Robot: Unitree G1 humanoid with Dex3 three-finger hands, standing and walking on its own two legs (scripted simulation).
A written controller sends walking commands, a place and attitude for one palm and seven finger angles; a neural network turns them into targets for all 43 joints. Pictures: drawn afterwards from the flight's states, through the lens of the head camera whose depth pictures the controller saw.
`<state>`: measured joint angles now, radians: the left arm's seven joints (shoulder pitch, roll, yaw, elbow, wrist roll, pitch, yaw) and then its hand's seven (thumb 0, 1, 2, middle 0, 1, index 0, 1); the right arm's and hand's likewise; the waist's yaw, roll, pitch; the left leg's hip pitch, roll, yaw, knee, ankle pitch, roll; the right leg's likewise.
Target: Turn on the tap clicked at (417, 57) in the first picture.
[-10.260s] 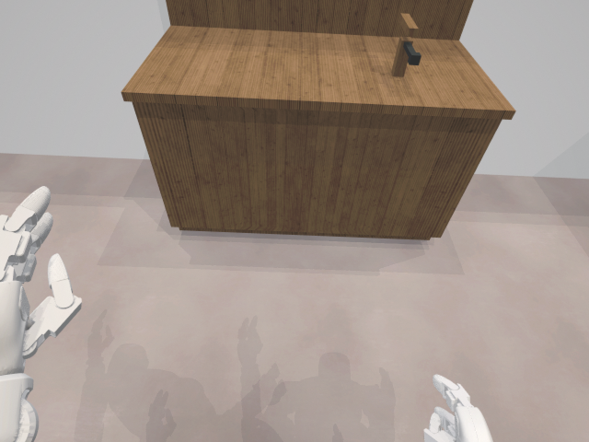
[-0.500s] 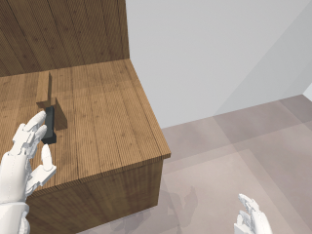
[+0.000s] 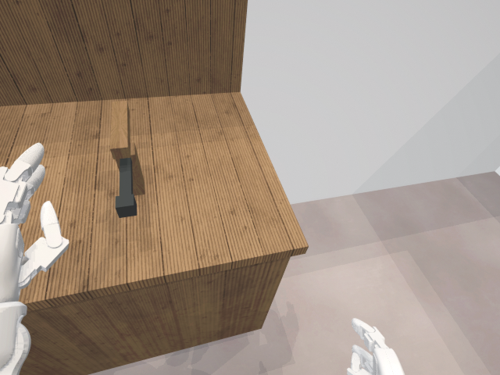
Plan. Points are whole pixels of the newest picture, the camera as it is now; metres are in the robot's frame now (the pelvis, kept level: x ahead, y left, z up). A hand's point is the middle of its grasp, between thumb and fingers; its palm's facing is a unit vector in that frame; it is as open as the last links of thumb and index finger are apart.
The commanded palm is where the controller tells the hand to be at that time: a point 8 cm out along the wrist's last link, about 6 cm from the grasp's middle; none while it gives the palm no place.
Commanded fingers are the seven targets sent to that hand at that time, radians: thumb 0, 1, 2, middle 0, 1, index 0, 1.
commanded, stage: come to a stop and stand still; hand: left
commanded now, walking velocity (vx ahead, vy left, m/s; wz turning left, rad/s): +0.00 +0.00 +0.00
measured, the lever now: (126, 205) +0.34 +0.25 +0.06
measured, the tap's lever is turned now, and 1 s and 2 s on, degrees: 0 0 0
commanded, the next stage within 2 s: look again from close up in 0.76 s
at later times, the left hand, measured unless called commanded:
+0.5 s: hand (100, 215) +0.25 +0.22 +0.16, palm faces +0.38 -0.86 -0.35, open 7.4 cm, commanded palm +0.19 +0.26 +0.18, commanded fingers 0.00 0.90 0.90 -0.20 -0.30 -0.20 -0.30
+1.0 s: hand (112, 216) +0.25 +0.21 +0.16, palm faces +0.38 -0.85 -0.36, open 7.4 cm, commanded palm +0.20 +0.24 +0.18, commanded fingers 0.00 0.90 0.90 -0.20 -0.30 -0.20 -0.30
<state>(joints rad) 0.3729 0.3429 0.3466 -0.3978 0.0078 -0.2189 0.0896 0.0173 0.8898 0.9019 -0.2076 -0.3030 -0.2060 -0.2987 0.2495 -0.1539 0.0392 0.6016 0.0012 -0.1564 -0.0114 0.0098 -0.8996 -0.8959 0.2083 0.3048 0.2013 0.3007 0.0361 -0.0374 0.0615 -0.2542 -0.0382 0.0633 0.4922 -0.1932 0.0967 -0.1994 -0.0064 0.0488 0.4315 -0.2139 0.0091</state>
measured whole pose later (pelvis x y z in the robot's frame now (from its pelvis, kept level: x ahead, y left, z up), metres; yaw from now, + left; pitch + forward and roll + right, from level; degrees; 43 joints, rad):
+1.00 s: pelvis +0.04 -0.04 +0.01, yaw +0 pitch -1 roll -1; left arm 0.43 0.35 0.33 -0.44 -0.05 -0.18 0.11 0.02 0.89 0.90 -0.21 -0.30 -0.21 -0.30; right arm 0.21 -0.20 0.00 0.58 0.02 -0.08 -0.04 0.01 -0.90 -0.90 0.21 0.30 0.20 0.30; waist 0.01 -0.01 0.03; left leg -0.21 -0.01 0.04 0.44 -0.21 0.04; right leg -0.15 0.03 0.04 0.37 -0.20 0.01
